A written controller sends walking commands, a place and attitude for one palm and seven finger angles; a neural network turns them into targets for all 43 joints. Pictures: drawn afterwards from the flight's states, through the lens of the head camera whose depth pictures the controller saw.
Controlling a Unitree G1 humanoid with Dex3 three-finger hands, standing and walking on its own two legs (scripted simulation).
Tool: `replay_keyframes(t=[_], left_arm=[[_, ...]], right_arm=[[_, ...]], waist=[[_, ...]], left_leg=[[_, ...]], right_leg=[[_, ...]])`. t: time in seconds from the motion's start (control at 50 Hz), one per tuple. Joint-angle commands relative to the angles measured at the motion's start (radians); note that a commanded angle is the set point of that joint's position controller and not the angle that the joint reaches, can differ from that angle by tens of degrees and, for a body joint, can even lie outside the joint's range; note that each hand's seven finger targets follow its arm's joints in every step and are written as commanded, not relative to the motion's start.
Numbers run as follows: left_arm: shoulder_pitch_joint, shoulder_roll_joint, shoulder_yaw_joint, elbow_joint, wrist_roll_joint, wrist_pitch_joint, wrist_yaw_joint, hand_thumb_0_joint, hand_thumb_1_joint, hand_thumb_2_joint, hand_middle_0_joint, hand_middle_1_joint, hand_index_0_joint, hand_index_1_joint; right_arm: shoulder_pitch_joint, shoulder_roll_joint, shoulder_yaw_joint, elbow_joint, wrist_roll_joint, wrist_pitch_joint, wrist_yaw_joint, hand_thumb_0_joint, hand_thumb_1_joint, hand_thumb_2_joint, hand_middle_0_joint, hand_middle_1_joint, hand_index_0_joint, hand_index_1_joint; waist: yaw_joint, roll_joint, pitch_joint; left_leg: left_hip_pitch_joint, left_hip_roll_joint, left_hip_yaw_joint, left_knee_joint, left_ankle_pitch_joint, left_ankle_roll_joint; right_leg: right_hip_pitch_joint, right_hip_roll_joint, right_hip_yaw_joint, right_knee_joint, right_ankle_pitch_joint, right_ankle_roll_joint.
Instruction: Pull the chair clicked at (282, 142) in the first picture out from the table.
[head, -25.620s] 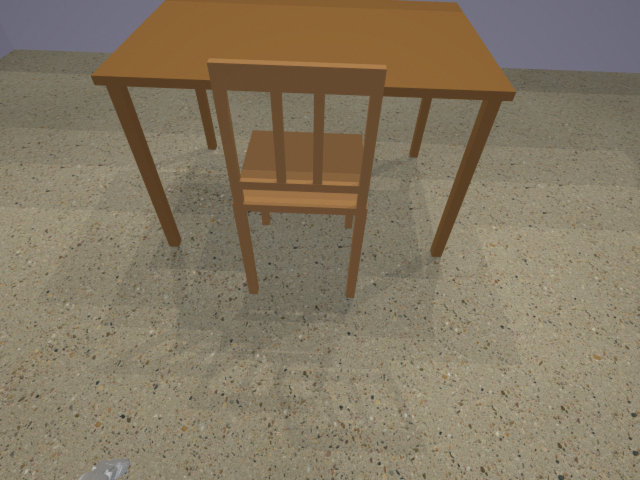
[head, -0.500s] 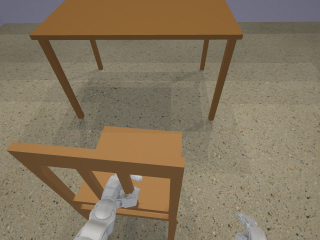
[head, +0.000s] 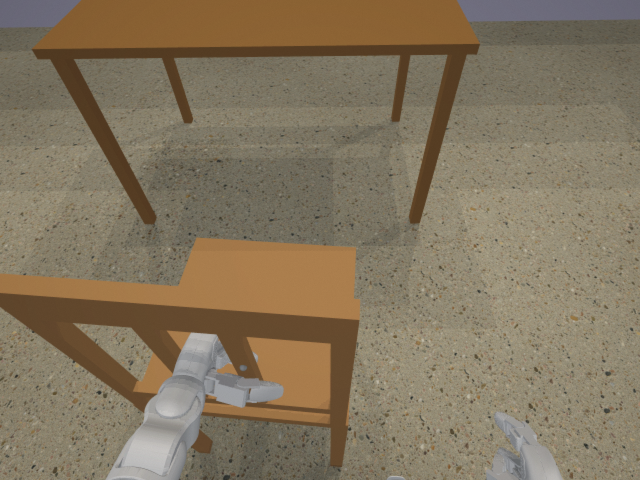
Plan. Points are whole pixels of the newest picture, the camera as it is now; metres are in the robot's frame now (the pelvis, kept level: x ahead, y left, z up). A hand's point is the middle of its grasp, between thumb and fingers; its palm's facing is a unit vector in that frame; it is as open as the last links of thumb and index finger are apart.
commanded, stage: open the thumb and straighten the fingers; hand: left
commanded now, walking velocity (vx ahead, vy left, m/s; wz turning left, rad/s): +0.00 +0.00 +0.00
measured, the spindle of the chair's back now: (177, 362) +0.29 +0.21 -0.07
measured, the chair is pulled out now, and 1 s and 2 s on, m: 0.65 0.65 0.65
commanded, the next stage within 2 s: draw the fingers out of the gap in 0.40 s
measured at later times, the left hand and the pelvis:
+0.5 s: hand (244, 364) +0.28 +0.11 -0.04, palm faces -0.14 -0.98 -0.12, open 17.3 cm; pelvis +0.03 +0.00 -0.01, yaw +1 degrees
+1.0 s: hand (226, 438) +0.19 +0.12 -0.04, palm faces -0.09 -0.99 -0.14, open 17.5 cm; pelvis +0.02 +0.01 -0.03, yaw +2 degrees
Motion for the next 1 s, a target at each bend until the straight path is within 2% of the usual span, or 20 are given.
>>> replay_keyframes(t=[0.0,0.04,0.06,0.1,0.14,0.16,0.18,0.24,0.28,0.34,0.42,0.48,0.56,0.62,0.68,0.7,0.72,0.8,0.88,0.98], left_arm=[[-0.188,0.037,0.037,-0.19,-0.009,-0.005,-0.008,0.0,-0.55,0.2,-0.3,-0.87,-0.3,-0.87],[-0.177,0.046,0.05,-0.201,-0.013,0.01,-0.015,0.0,-0.55,0.2,-0.25,-0.725,-0.25,-0.725],[-0.185,0.068,0.069,-0.215,-0.012,0.014,-0.018,0.0,-0.55,0.2,-0.225,-0.652,-0.225,-0.652],[-0.161,0.042,0.04,-0.263,-0.004,0.018,-0.022,0.0,-0.55,0.2,-0.175,-0.508,-0.175,-0.508],[-0.149,0.048,0.036,-0.304,0.008,0.023,-0.021,0.0,-0.55,0.2,-0.125,-0.363,-0.125,-0.363],[-0.194,0.151,0.128,-0.323,0.012,0.022,-0.013,0.0,-0.55,0.2,-0.1,-0.29,-0.1,-0.29],[-0.174,0.123,0.103,-0.336,0.016,0.027,-0.014,0.0,-0.55,0.2,-0.075,-0.218,-0.075,-0.218],[-0.14,0.078,0.066,-0.329,0.016,0.048,-0.017,0.0,-0.55,0.2,0.0,0.0,0.0,0.0],[-0.135,0.055,0.041,-0.332,0.016,0.062,-0.023,0.0,-0.55,0.2,0.0,0.0,0.0,0.0],[-0.109,0.026,0.006,-0.372,0.013,0.085,-0.029,0.0,-0.55,0.2,0.0,0.0,0.0,0.0],[-0.024,0.078,0.056,-0.436,0.02,0.096,-0.015,0.0,-0.55,0.2,0.0,0.0,0.0,0.0],[-0.019,0.104,0.079,-0.452,0.031,0.096,0.0,0.0,-0.55,0.2,0.0,0.0,0.0,0.0],[0.203,0.073,0.052,-0.529,0.034,0.104,-0.004,0.0,-0.55,0.2,0.0,0.0,0.0,0.0],[0.27,0.038,-0.012,-0.627,0.033,0.112,-0.014,0.0,-0.55,0.2,0.0,0.0,0.0,0.0],[0.336,0.067,-0.002,-0.702,0.044,0.112,-0.003,0.0,-0.55,0.2,0.0,0.0,0.0,0.0],[0.387,0.039,-0.03,-0.732,0.048,0.111,0.001,0.0,-0.55,0.2,0.0,0.0,0.0,0.0],[0.407,0.052,-0.023,-0.747,0.054,0.11,0.011,0.0,-0.55,0.2,0.0,0.0,0.0,0.0],[0.418,0.043,-0.056,-0.809,0.07,0.101,0.029,0.0,-0.55,0.2,0.0,0.0,0.0,0.0],[0.453,0.052,-0.068,-0.846,0.077,0.093,0.027,0.0,-0.55,0.2,0.0,0.0,0.0,0.0],[0.531,0.063,-0.055,-0.856,0.07,0.103,0.013,0.0,-0.55,0.2,0.0,0.0,0.0,0.0]], right_arm=[[-0.065,-0.107,-0.027,-0.156,-0.004,-0.073,-0.006,0.0,-0.9,-0.9,0.2,0.3,0.2,0.3],[-0.06,-0.113,-0.028,-0.164,-0.006,-0.08,-0.009,0.0,-0.9,-0.9,0.2,0.3,0.2,0.3],[-0.058,-0.117,-0.029,-0.166,-0.007,-0.083,-0.011,0.0,-0.9,-0.9,0.2,0.3,0.2,0.3],[-0.054,-0.106,-0.027,-0.177,-0.009,-0.094,-0.009,0.0,-0.9,-0.9,0.2,0.3,0.2,0.3],[-0.047,-0.103,-0.026,-0.183,-0.012,-0.099,-0.009,0.0,-0.9,-0.9,0.2,0.3,0.2,0.3],[-0.034,-0.115,-0.027,-0.173,-0.014,-0.096,-0.016,0.0,-0.9,-0.9,0.2,0.3,0.2,0.3],[-0.04,-0.105,-0.024,-0.179,-0.016,-0.096,-0.017,0.0,-0.9,-0.9,0.2,0.3,0.2,0.3],[-0.037,-0.102,-0.019,-0.188,-0.015,-0.098,-0.018,0.0,-0.9,-0.9,0.2,0.3,0.2,0.3],[-0.032,-0.104,-0.019,-0.189,-0.015,-0.101,-0.02,0.0,-0.9,-0.9,0.2,0.3,0.2,0.3],[-0.025,-0.104,-0.02,-0.201,-0.015,-0.107,-0.018,0.0,-0.9,-0.9,0.2,0.3,0.2,0.3],[-0.012,-0.103,-0.023,-0.215,-0.019,-0.11,-0.021,0.0,-0.9,-0.9,0.2,0.3,0.2,0.3],[-0.006,-0.103,-0.02,-0.214,-0.023,-0.104,-0.024,0.0,-0.9,-0.9,0.2,0.3,0.2,0.3],[-0.01,-0.094,-0.025,-0.255,-0.02,-0.106,-0.017,0.0,-0.9,-0.9,0.2,0.3,0.2,0.3],[-0.011,-0.089,-0.022,-0.277,-0.017,-0.114,-0.015,0.0,-0.9,-0.9,0.2,0.3,0.2,0.3],[-0.006,-0.09,-0.026,-0.29,-0.019,-0.124,-0.023,0.0,-0.9,-0.9,0.2,0.3,0.2,0.3],[-0.006,-0.082,-0.025,-0.301,-0.019,-0.128,-0.023,0.0,-0.9,-0.9,0.2,0.3,0.2,0.3],[-0.002,-0.082,-0.026,-0.302,-0.019,-0.128,-0.025,0.0,-0.9,-0.9,0.2,0.3,0.2,0.3],[0.004,-0.082,-0.022,-0.308,-0.023,-0.138,-0.035,0.0,-0.9,-0.9,0.2,0.3,0.2,0.3],[-0.001,-0.081,-0.016,-0.314,-0.025,-0.146,-0.048,0.0,-0.9,-0.9,0.2,0.3,0.2,0.3],[-0.014,-0.076,-0.013,-0.327,-0.023,-0.148,-0.056,0.0,-0.9,-0.9,0.2,0.3,0.2,0.3]], waist=[[0.003,-0.111,-0.214],[0.006,-0.139,-0.228],[0.008,-0.119,-0.24],[0.013,-0.06,-0.257],[0.014,-0.038,-0.275],[0.017,-0.039,-0.288],[0.02,-0.028,-0.291],[0.006,-0.086,-0.252],[-0.003,-0.066,-0.236],[-0.003,-0.056,-0.271],[0.014,-0.078,-0.318],[0.013,-0.059,-0.293],[0.037,-0.036,-0.298],[0.021,-0.035,-0.278],[0.023,-0.037,-0.269],[0.026,-0.02,-0.268],[0.024,-0.045,-0.261],[0.006,-0.05,-0.216],[0.01,-0.024,-0.216],[0.02,-0.049,-0.214]], left_leg=[[-0.098,-0.019,0.006,-0.086,0.128,0.033],[-0.117,-0.022,0.009,-0.068,0.129,0.034],[-0.114,-0.022,0.007,-0.063,0.142,0.032],[-0.095,-0.023,0.009,-0.049,0.18,0.03],[-0.083,-0.021,0.007,-0.032,0.224,0.028],[-0.085,-0.021,0.004,-0.029,0.239,0.027],[-0.084,-0.025,0.009,-0.026,0.25,0.029],[-0.11,-0.021,0.004,-0.014,0.236,0.03],[-0.102,-0.02,0.003,-0.003,0.251,0.031],[-0.088,-0.019,-0.008,0.014,0.285,0.03],[-0.094,-0.022,-0.004,0.034,0.331,0.029],[-0.111,-0.024,-0.002,0.043,0.339,0.027],[-0.115,-0.02,0.001,0.055,0.369,0.025],[-0.12,-0.018,-0.005,0.069,0.349,0.028],[-0.129,-0.018,-0.016,0.082,0.343,0.028],[-0.123,-0.019,-0.016,0.087,0.354,0.028],[-0.131,-0.017,-0.022,0.091,0.349,0.026],[-0.153,-0.024,-0.028,0.109,0.29,0.03],[-0.161,-0.029,-0.036,0.118,0.252,0.03],[-0.19,-0.032,-0.041,0.123,0.209,0.032]], right_leg=[[0.201,0.018,-0.02,-0.053,0.048,-0.028],[0.203,0.018,-0.018,-0.041,0.055,-0.024],[0.204,0.019,-0.019,-0.03,0.069,-0.028],[0.196,0.014,-0.022,-0.01,0.106,-0.03],[0.189,0.014,-0.026,0.011,0.146,-0.033],[0.206,0.015,-0.022,0.015,0.17,-0.036],[0.217,0.014,-0.02,0.02,0.185,-0.034],[0.191,0.015,-0.03,0.027,0.176,-0.028],[0.168,0.016,-0.035,0.03,0.189,-0.029],[0.167,0.014,-0.044,0.047,0.213,-0.03],[0.207,0.01,-0.042,0.068,0.284,-0.032],[0.194,0.01,-0.04,0.08,0.299,-0.036],[0.203,0.005,-0.043,0.092,0.317,-0.043],[0.169,0.006,-0.05,0.1,0.289,-0.037],[0.145,0.008,-0.055,0.114,0.266,-0.038],[0.137,0.008,-0.057,0.121,0.266,-0.039],[0.125,0.009,-0.06,0.127,0.253,-0.038],[0.076,0.012,-0.06,0.132,0.199,-0.035],[0.051,0.013,-0.06,0.142,0.138,-0.035],[0.054,0.014,-0.059,0.144,0.092,-0.035]])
